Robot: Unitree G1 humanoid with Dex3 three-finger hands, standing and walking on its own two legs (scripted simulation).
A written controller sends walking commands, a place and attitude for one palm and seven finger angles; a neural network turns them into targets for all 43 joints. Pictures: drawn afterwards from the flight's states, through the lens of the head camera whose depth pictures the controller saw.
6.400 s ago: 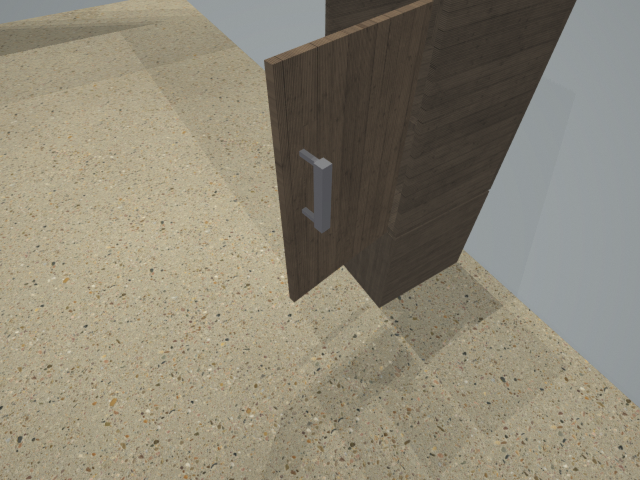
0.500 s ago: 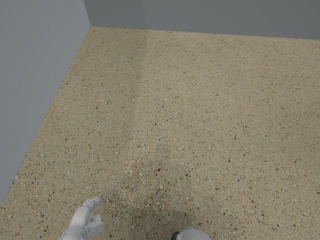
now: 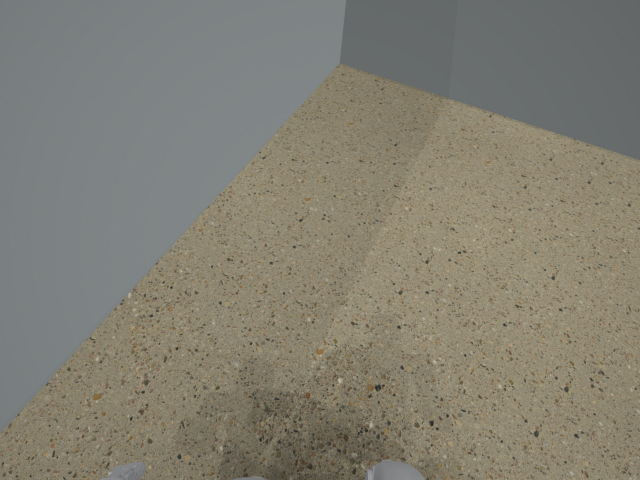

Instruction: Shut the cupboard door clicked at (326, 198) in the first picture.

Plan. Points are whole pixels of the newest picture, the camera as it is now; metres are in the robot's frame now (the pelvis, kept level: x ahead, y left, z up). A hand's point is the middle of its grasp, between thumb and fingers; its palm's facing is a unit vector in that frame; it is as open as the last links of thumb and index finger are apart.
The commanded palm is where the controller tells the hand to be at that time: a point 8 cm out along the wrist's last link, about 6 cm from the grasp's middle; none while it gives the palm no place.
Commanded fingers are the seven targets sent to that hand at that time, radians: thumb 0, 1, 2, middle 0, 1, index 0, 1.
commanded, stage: walk to a spot facing it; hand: left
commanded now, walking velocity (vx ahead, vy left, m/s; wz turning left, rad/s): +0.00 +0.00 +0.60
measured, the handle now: out of the picture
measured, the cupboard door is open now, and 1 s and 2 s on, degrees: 100 100 100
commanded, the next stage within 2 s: none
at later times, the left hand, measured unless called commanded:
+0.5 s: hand out of the picture +0.01 +0.13 -0.16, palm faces +0.34 -0.91 -0.25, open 7.3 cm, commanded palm none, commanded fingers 0.00 0.90 0.90 -0.20 -0.30 -0.20 -0.30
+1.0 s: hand out of the picture +0.05 +0.17 -0.15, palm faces +0.56 -0.78 -0.27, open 7.4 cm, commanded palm none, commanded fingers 0.00 0.90 0.90 -0.20 -0.30 -0.20 -0.30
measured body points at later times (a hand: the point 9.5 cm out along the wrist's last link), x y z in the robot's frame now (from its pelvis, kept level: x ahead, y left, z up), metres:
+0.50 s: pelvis +0.03 -0.07 +0.01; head +0.10 -0.06 +0.45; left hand -0.01 +0.17 -0.14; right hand +0.22 -0.28 -0.14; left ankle -0.03 +0.06 -0.69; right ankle +0.02 -0.16 -0.73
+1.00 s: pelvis +0.06 -0.08 +0.00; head +0.11 -0.05 +0.44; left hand +0.02 +0.21 -0.13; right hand +0.25 -0.26 -0.15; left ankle -0.01 +0.03 -0.73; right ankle +0.13 -0.20 -0.72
